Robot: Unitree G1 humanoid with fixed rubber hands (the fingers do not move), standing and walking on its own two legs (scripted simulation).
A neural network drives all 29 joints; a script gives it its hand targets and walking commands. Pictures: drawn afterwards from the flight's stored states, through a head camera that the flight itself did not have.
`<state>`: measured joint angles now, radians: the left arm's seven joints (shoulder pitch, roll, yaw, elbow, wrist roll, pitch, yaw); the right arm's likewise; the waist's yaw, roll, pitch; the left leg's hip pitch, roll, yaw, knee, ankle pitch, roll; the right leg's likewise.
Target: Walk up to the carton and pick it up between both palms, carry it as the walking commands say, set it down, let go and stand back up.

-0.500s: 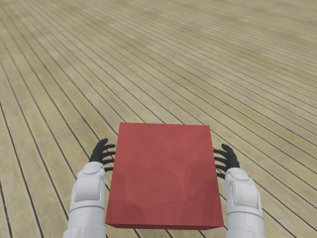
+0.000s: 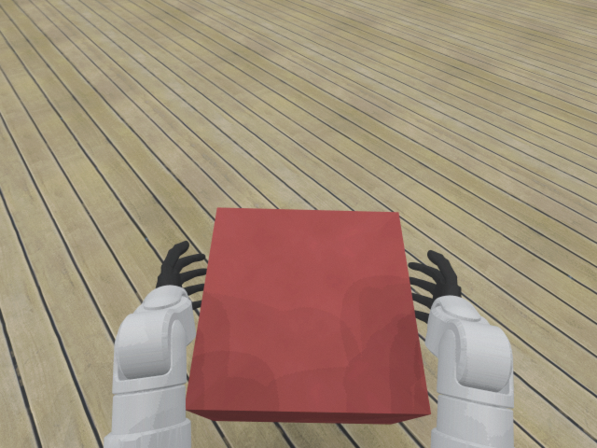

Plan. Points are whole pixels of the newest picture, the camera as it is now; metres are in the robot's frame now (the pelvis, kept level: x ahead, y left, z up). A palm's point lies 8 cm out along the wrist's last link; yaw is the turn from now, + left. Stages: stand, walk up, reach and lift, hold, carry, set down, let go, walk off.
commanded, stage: carry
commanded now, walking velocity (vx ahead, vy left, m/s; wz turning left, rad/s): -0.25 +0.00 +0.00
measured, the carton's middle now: (305, 317) +0.31 +0.01 -0.01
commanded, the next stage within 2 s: none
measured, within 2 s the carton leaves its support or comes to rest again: neither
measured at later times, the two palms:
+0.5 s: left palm (107, 421) +0.14 +0.20 +0.09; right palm (454, 411) +0.16 -0.14 +0.10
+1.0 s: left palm out of the picture -0.01 +0.13 +0.11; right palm out of the picture -0.03 -0.21 +0.09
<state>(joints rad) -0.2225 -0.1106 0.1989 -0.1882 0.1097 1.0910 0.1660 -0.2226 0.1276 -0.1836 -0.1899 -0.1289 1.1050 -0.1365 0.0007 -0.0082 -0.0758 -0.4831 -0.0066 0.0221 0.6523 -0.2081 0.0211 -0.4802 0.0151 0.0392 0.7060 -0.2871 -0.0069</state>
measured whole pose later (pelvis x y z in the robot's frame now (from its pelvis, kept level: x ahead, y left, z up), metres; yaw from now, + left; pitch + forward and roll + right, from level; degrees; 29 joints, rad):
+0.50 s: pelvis -0.13 +0.01 +0.01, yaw +2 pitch +4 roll +0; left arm -0.21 -0.13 0.23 -0.27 0.14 1.17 0.15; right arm -0.24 0.15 -0.18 -0.23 -0.13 1.17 -0.14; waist 0.00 -0.03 -0.08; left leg -0.33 0.02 0.09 0.59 -0.33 0.04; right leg -0.61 -0.03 -0.03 0.81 -0.38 0.01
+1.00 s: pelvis -0.29 -0.03 +0.02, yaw -1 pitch +3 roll +2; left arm -0.19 -0.14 0.19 -0.27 0.15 1.15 0.12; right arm -0.17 0.13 -0.17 -0.32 -0.11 1.18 -0.17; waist -0.03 0.02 -0.08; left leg -0.54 0.01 0.04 1.04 -0.43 -0.04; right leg -0.36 -0.05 -0.07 0.54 -0.23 -0.04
